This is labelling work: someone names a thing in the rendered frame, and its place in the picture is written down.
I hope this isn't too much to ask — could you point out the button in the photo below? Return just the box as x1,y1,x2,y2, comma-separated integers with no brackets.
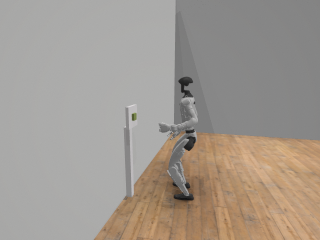
132,113,137,121

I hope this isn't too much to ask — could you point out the left robot hand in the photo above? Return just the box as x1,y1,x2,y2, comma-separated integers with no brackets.
159,122,170,133

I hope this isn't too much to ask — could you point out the robot left shin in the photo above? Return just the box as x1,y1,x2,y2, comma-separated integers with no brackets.
167,166,189,196

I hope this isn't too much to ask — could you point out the right robot hand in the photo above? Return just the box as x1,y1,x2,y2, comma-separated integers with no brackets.
167,130,181,140

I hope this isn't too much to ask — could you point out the humanoid robot head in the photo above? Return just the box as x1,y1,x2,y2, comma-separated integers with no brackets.
178,76,193,98

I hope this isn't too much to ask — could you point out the left robot upper arm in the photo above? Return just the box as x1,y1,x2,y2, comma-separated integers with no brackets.
181,97,198,125

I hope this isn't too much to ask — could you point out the robot left forearm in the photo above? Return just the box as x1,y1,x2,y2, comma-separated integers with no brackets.
169,118,197,131

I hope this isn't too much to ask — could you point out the panel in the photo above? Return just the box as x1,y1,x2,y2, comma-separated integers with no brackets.
124,104,138,198

